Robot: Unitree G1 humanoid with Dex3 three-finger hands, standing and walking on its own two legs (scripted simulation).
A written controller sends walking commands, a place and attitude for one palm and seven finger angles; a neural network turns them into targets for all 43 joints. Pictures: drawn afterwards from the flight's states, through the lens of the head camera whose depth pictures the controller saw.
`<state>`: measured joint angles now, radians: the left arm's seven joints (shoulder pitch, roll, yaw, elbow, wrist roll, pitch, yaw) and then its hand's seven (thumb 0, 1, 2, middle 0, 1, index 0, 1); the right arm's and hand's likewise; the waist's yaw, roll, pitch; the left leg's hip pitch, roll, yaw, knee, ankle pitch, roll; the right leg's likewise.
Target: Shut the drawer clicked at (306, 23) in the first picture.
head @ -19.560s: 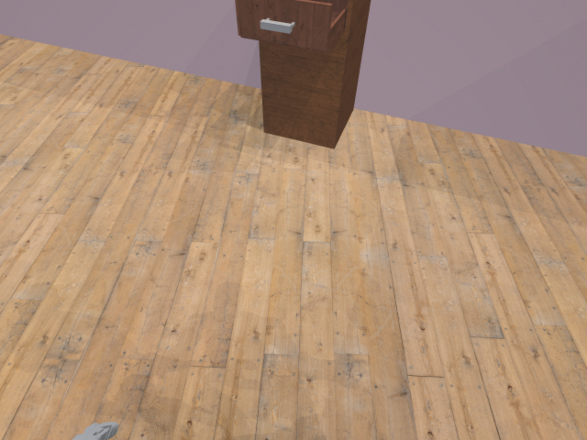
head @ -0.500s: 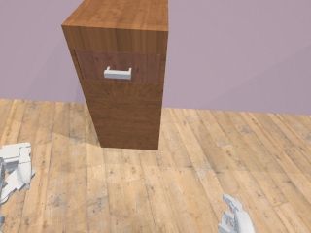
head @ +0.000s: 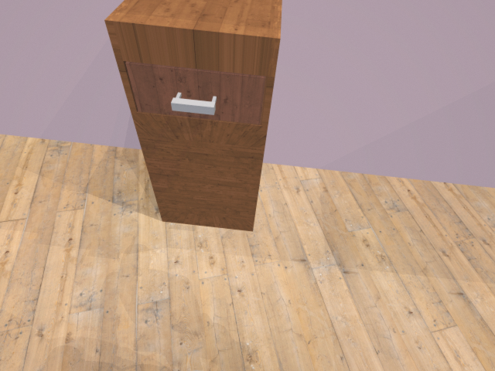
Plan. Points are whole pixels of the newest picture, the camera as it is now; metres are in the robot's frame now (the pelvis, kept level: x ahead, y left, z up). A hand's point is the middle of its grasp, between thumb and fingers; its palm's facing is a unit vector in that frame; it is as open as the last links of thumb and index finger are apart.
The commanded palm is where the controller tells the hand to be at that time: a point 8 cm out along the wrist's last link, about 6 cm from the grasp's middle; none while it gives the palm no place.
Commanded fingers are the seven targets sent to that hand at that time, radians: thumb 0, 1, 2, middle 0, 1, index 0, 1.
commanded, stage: let the arm hang, fingers relaxed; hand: left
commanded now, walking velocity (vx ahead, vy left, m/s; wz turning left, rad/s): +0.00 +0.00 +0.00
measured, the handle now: (195, 101) +0.80 +0.20 -0.04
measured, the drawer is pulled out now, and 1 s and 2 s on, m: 0.00 0.00 0.00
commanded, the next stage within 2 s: look to check the result in 0.64 s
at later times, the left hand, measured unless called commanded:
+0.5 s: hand out of the picture -0.03 +0.12 -0.18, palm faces +0.06 -0.99 -0.13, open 7.3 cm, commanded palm none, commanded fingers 0.00 0.90 0.90 -0.20 -0.30 -0.20 -0.30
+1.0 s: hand out of the picture -0.04 +0.13 -0.17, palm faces +0.05 -0.98 -0.17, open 7.4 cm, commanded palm none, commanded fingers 0.00 0.90 0.90 -0.20 -0.30 -0.20 -0.30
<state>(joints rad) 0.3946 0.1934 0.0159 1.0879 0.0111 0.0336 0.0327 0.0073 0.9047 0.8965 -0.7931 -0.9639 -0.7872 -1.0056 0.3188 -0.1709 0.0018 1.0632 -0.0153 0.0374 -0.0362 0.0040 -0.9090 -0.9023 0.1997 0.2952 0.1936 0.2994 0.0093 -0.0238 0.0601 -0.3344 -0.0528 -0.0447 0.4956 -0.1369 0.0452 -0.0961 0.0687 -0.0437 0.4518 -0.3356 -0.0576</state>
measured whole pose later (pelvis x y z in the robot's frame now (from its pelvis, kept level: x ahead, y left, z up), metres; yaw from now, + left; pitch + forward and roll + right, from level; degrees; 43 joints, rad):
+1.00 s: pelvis +0.02 -0.02 +0.00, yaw -1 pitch -2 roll +0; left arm 0.38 0.09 0.01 1.15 0.00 0.00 0.06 0.00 0.91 0.90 -0.19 -0.30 -0.20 -0.30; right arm 0.32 -0.10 0.00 1.13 -0.01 0.01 -0.05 0.00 -0.91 -0.90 0.20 0.30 0.19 0.30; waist 0.00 0.01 0.06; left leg -0.27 -0.04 -0.03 0.46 -0.15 0.02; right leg -0.03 0.08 -0.02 0.41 -0.34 -0.08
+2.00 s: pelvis +0.03 -0.02 +0.00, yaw -2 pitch -3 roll +0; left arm 0.36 0.10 0.01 1.14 0.00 -0.01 0.06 0.00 0.91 0.90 -0.20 -0.30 -0.20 -0.30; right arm 0.30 -0.11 0.00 1.14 -0.01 0.01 -0.06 0.00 -0.91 -0.90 0.20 0.30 0.19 0.30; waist 0.00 0.00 0.06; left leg -0.25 -0.03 -0.01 0.47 -0.18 0.02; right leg -0.01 0.08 -0.01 0.40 -0.34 -0.08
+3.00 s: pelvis +0.02 -0.02 +0.00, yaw -2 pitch -2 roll +0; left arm 0.33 0.13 0.00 1.15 0.01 -0.01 0.05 0.00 0.91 0.90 -0.20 -0.30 -0.20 -0.30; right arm 0.27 -0.15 0.00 1.15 -0.01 0.01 -0.05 0.00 -0.91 -0.90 0.20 0.30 0.19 0.30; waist 0.00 0.00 0.07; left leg -0.24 -0.04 -0.02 0.43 -0.15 0.02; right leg -0.01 0.07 -0.01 0.38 -0.33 -0.08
